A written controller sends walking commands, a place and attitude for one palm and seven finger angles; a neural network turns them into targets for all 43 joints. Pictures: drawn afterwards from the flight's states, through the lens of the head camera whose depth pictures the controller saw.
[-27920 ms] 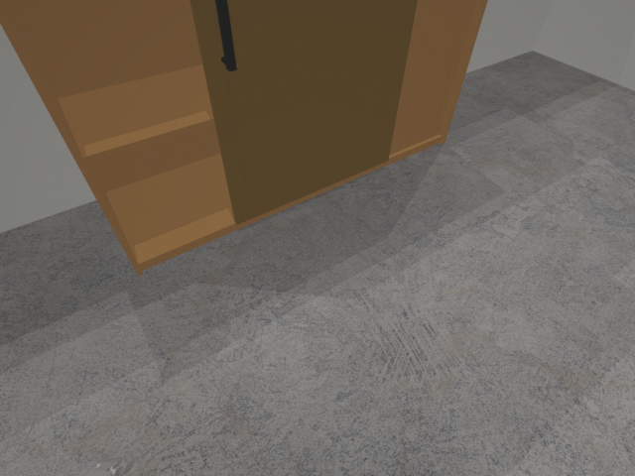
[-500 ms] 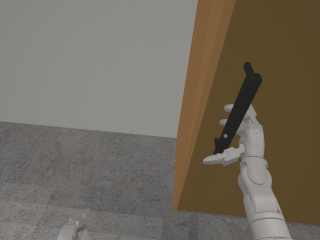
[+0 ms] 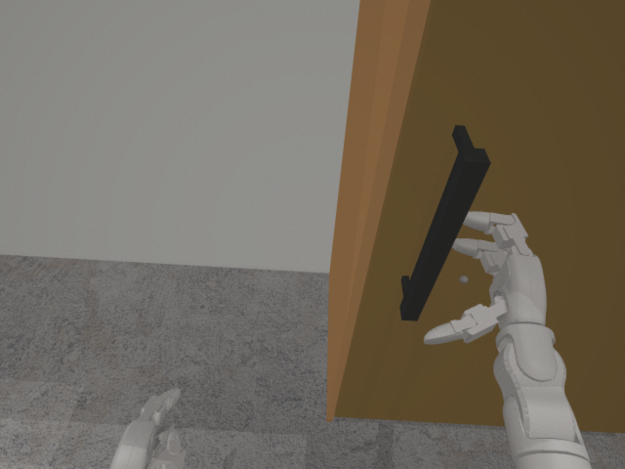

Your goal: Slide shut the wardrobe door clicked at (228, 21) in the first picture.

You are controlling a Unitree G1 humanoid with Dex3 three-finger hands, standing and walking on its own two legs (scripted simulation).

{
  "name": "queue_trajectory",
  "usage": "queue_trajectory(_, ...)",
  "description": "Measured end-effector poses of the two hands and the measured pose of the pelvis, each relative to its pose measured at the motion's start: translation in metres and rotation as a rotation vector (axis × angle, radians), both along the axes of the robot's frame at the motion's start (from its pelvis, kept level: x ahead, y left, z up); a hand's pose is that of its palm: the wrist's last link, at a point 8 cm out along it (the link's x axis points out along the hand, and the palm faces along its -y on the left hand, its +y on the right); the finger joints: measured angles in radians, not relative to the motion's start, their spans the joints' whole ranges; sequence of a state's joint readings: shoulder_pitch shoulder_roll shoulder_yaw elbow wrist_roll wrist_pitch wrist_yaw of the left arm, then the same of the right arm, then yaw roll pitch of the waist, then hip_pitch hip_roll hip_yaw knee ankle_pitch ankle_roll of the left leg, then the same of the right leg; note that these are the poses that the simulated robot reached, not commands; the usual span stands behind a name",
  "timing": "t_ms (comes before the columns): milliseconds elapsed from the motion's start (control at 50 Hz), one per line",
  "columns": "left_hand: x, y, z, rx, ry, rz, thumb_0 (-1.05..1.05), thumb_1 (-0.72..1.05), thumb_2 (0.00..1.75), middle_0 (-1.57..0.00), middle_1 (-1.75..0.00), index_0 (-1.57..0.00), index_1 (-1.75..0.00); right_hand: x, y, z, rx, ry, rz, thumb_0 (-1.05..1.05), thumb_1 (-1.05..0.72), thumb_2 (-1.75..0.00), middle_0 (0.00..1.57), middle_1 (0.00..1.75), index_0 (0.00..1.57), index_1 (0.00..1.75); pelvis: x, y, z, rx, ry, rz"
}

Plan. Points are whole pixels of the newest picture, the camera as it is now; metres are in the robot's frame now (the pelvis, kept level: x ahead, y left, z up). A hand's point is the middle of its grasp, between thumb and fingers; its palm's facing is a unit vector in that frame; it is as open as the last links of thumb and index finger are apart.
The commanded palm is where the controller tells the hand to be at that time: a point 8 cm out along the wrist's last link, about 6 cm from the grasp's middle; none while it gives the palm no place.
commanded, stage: slip the hand off the handle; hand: right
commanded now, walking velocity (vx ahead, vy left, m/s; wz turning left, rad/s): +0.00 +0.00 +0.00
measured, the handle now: (430, 238) +0.38 -0.14 +0.12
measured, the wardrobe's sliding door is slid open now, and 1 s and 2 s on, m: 0.00 0.00 0.00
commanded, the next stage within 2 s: draw the hand back to the body in 0.92 s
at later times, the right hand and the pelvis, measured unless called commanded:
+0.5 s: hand (494, 319) +0.27 -0.19 +0.10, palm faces +0.14 +0.98 -0.11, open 14.7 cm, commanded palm +0.23 -0.24 +0.12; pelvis +0.00 +0.00 +0.00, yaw +0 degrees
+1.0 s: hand (537, 396) +0.19 -0.21 +0.10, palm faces +0.17 +0.98 -0.13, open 14.7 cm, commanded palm +0.16 -0.25 +0.12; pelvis -0.01 +0.00 -0.01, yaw -2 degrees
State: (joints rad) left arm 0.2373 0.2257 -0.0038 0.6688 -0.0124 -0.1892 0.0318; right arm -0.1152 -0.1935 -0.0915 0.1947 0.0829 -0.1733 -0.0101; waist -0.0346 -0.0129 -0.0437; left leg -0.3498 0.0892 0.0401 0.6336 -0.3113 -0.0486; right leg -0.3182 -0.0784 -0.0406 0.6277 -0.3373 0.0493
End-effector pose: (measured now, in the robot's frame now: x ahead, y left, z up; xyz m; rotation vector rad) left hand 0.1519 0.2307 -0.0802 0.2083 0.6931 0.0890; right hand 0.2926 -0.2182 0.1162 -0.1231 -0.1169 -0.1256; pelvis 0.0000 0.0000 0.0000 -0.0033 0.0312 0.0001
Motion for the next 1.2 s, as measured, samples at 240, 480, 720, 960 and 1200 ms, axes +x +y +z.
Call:
queue_trajectory(240,-0.009,0.006,-0.005,0.002,0.014,0.028,0.01,0.91,0.90,-0.20,-0.30,-0.20,-0.30,-0.007,-0.023,-0.002,-0.006,0.009,-0.032,-0.01,0.55,-0.20,0.25,1.15,0.25,1.15,0.000,0.002,-0.001,-0.001,0.006,0.007)
queue_trajectory(480,-0.012,0.013,-0.001,0.011,-0.022,0.027,0.01,0.91,0.90,-0.20,-0.30,-0.20,-0.30,-0.045,-0.024,-0.007,0.005,0.011,-0.005,-0.01,0.55,-0.20,0.25,1.15,0.25,1.15,-0.003,0.004,-0.002,0.000,0.000,0.004)
queue_trajectory(720,0.012,0.001,0.012,-0.003,-0.133,-0.038,0.01,0.91,0.90,-0.20,-0.30,-0.20,-0.30,-0.095,-0.029,-0.001,-0.013,-0.013,-0.024,-0.01,0.55,-0.20,0.25,1.15,0.25,1.15,-0.007,0.005,-0.004,0.005,-0.022,-0.011)
queue_trajectory(960,0.022,-0.013,0.016,0.000,-0.186,-0.095,0.01,0.90,0.90,-0.20,-0.30,-0.20,-0.30,-0.134,-0.039,-0.007,-0.015,0.011,-0.047,-0.01,0.55,-0.20,0.25,1.15,0.25,1.15,-0.011,0.004,-0.008,0.012,-0.030,-0.028)
queue_trajectory(1200,0.018,-0.017,0.016,-0.001,-0.224,-0.063,0.01,0.90,0.90,-0.20,-0.30,-0.20,-0.30,-0.117,-0.042,-0.003,0.050,0.070,0.094,-0.01,0.55,-0.20,0.25,1.15,0.25,1.15,-0.007,-0.003,-0.008,0.016,-0.041,-0.027)
